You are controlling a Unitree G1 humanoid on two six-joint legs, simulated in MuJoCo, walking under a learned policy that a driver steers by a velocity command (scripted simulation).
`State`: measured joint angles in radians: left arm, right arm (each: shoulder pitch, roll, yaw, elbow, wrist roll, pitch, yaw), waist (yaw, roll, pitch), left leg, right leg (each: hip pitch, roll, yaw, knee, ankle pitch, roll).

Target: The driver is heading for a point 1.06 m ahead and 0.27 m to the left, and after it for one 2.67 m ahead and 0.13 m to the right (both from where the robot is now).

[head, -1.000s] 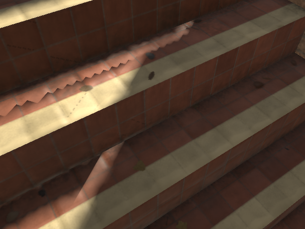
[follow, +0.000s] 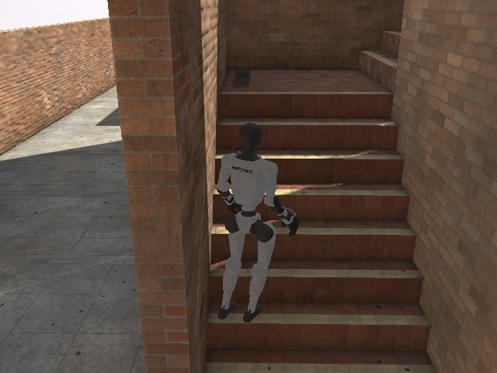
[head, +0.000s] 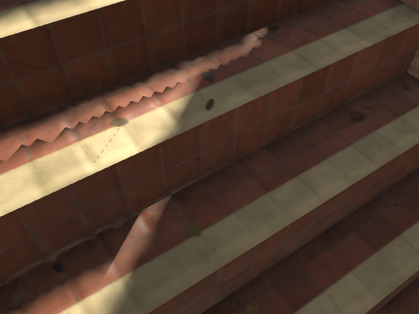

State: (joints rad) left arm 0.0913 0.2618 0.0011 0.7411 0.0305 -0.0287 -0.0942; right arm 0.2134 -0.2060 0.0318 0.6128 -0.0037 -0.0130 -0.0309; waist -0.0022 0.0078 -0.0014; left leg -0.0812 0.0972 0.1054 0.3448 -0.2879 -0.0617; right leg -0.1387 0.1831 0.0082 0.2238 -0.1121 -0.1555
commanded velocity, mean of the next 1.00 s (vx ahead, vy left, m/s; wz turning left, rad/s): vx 0.50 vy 0.00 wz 0.00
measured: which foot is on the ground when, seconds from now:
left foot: down 0.00-1.00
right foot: down 0.00-1.00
